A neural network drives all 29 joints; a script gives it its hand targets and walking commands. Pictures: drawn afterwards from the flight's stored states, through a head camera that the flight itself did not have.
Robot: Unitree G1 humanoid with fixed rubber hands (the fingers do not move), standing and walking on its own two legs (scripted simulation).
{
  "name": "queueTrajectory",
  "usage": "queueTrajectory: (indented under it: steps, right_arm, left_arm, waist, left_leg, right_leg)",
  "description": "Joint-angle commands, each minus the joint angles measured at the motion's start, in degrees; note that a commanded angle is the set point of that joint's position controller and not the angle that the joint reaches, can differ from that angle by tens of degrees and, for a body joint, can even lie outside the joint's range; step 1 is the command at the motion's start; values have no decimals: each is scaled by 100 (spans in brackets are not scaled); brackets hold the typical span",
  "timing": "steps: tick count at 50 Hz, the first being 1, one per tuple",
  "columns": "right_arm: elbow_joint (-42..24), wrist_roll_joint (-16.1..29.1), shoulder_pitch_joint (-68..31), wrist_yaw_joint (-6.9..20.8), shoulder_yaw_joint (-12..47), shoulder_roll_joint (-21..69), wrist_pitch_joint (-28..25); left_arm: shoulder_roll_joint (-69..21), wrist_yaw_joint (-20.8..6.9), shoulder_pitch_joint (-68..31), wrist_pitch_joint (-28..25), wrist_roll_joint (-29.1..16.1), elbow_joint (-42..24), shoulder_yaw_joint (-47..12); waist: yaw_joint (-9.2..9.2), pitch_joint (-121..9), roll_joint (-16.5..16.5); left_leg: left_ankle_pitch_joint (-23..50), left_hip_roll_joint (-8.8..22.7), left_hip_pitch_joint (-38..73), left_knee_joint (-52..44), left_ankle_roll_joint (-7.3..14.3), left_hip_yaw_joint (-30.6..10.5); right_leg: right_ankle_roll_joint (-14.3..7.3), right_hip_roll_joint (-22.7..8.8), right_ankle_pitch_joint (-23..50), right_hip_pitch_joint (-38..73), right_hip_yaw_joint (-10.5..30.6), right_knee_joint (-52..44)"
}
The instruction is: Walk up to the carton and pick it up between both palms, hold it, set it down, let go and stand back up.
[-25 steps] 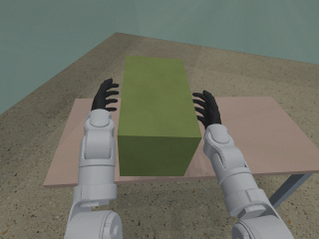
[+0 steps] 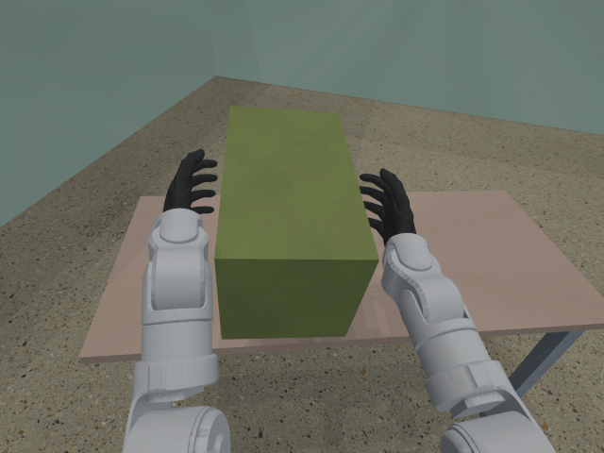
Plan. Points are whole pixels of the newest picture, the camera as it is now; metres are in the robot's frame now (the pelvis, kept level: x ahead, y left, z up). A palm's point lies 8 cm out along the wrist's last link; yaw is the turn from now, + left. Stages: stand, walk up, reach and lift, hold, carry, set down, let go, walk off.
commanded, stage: hold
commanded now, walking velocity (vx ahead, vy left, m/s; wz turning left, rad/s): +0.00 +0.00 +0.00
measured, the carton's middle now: (285, 216) +0.44 +0.02 +0.12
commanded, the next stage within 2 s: none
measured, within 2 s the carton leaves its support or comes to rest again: neither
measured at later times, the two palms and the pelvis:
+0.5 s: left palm (186, 209) +0.36 +0.15 +0.19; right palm (398, 230) +0.35 -0.12 +0.17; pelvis +0.00 +0.00 +0.00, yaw +0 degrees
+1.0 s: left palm (185, 210) +0.36 +0.15 +0.20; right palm (398, 230) +0.35 -0.12 +0.17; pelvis +0.00 +0.00 +0.00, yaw +0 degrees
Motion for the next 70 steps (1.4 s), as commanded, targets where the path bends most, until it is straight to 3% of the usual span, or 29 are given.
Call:
queueTrajectory:
  steps: [1,11,23,52,55,61,65,68,70]
  right_arm:
    - [-1702,117,-4524,606,1481,2507,-449]
    - [-1382,47,-4517,640,1379,2449,-533]
    - [-1660,192,-4386,555,1680,2476,-615]
    - [-1754,169,-4242,540,1722,2466,-540]
    - [-1517,91,-4599,666,1551,2402,-590]
    - [-1347,29,-4603,669,1461,2442,-646]
    - [-1430,198,-4246,524,1665,2384,-580]
    - [-1443,238,-4097,493,1657,2274,-531]
    - [-1712,360,-4133,497,1801,2339,-565]
  left_arm:
    - [-3043,-900,-3029,-181,-952,-257,-2496]
    - [-2950,-913,-3017,-166,-832,-36,-2134]
    - [-2935,-912,-2866,-226,-881,-356,-2370]
    - [-2881,-940,-2785,-177,-902,-482,-2389]
    - [-2850,-888,-3094,-301,-1015,-167,-2386]
    - [-2888,-825,-3166,-374,-1051,-125,-2329]
    - [-2829,-899,-2822,-286,-968,-341,-2295]
    - [-2742,-977,-2702,-224,-891,-358,-2237]
    - [-2825,-937,-2810,-285,-1025,-787,-2538]
  waist:
    - [-111,-1919,716]
    - [-37,-2102,601]
    - [-89,-2221,671]
    - [-76,-2098,630]
    - [25,-1966,613]
    - [-5,-2370,552]
    - [-78,-2373,508]
    - [-117,-2137,618]
    - [-148,-2452,724]
  left_leg:
    - [188,133,1331,-222,18,231]
    - [239,99,1471,-211,110,292]
    - [907,38,1626,8,-15,258]
    - [753,51,1588,-59,-1,269]
    - [63,76,1293,-221,100,256]
    - [370,69,1536,-119,139,242]
    - [1133,27,1727,49,47,218]
    - [1014,28,1633,12,35,198]
    - [1455,33,1777,142,-41,162]
  right_leg:
    - [294,12,254,-1223,-434,-471]
    - [324,5,423,-1153,-432,-470]
    - [371,29,1065,-930,-450,-380]
    - [368,19,967,-939,-446,-404]
    - [294,-84,266,-1470,-449,-456]
    - [313,-97,611,-1353,-393,-444]
    - [398,-64,1534,-981,-387,-347]
    - [381,-82,1360,-984,-412,-362]
    - [353,-54,1656,-987,-403,-299]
